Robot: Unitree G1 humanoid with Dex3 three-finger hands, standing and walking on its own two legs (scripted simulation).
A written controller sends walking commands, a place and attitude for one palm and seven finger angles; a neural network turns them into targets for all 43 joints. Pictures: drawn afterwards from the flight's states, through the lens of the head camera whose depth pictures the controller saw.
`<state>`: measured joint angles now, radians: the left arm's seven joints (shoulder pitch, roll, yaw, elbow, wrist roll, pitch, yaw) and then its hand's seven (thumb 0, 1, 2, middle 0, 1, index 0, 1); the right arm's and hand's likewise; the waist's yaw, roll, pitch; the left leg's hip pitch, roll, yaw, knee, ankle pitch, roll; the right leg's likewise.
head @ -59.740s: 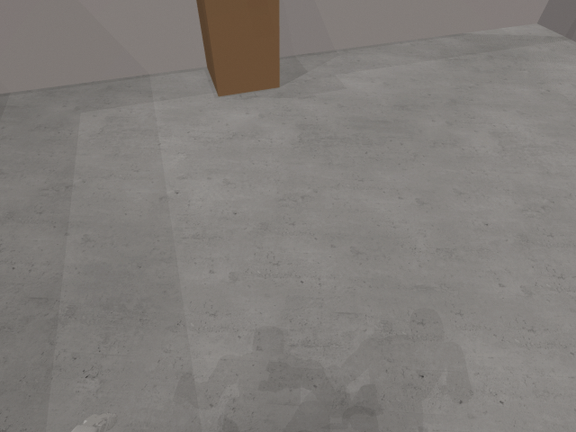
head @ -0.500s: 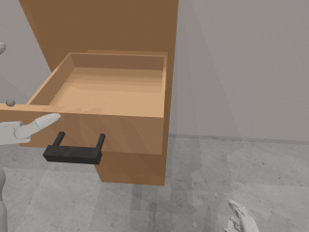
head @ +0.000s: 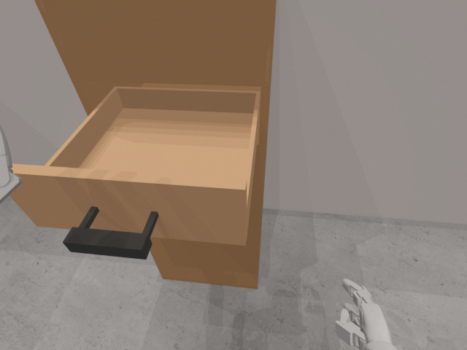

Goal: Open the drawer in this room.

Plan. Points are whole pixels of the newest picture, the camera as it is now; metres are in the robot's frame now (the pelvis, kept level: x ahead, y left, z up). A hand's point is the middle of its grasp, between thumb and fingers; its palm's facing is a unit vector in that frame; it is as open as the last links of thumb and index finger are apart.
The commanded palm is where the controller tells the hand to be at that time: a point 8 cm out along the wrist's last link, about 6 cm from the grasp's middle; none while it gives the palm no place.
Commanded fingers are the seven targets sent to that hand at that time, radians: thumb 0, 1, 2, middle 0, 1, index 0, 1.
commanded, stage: draw the hand back to the body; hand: left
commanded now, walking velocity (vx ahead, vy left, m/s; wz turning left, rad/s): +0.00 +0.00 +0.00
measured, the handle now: (115, 229) +0.24 +0.22 +0.12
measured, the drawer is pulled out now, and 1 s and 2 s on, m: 0.28 0.28 0.28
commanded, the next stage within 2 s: step back with the hand held close in 0.10 s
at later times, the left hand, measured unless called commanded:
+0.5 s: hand (17, 174) +0.18 +0.23 +0.30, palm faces +0.50 -0.70 -0.51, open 7.4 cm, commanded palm +0.11 +0.29 +0.31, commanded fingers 0.00 0.90 0.90 -0.20 -0.30 -0.20 -0.30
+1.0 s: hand out of the picture +0.05 +0.30 +0.32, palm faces +0.64 -0.72 -0.26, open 7.4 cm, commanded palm -0.03 +0.33 +0.31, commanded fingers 0.00 0.90 0.90 -0.20 -0.30 -0.20 -0.30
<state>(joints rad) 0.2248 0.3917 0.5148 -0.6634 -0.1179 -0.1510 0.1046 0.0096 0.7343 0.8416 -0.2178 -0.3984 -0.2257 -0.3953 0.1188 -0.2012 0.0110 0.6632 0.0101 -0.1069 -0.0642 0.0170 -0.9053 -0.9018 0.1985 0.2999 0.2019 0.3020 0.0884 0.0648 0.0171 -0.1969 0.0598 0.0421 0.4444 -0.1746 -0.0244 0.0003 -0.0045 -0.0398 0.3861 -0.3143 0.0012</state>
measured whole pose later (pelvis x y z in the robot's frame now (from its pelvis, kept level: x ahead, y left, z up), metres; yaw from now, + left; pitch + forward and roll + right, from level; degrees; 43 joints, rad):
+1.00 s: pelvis -0.15 +0.05 -0.02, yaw +2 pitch -1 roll -5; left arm 0.07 0.52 0.65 -0.70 -0.06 -0.23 0.16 0.01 0.88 0.90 -0.21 -0.31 -0.22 -0.30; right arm 0.22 -0.19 -0.01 0.64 0.00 -0.10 -0.05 0.02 -0.91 -0.90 0.20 0.30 0.20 0.30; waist -0.01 0.05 0.05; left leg -0.48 0.04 -0.01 0.61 -0.11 0.05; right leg -0.43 0.06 -0.01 0.92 -0.48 0.01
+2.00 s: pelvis -0.30 +0.05 -0.01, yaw +2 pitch -1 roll +0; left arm 0.27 0.46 0.59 -0.69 -0.05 -0.20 0.16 0.01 0.89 0.91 -0.20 -0.30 -0.21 -0.30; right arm 0.25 -0.20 0.01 0.63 0.01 -0.09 -0.06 0.02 -0.91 -0.90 0.20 0.30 0.20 0.30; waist -0.04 0.02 -0.02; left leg -0.34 0.05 0.06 0.59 -0.24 -0.01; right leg -0.23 0.02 -0.08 0.59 -0.35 -0.04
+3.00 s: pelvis -0.32 +0.06 +0.00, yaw +3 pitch -3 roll +0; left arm 0.25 0.13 0.01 1.13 0.01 0.01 0.03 0.01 0.91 0.90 -0.20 -0.30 -0.20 -0.30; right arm 0.31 -0.11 -0.01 1.13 -0.02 0.02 -0.04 0.01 -0.91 -0.90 0.20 0.30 0.20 0.30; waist -0.02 0.04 0.03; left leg -0.22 0.01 0.04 0.43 -0.17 0.01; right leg -0.16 0.00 -0.05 0.45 -0.24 -0.02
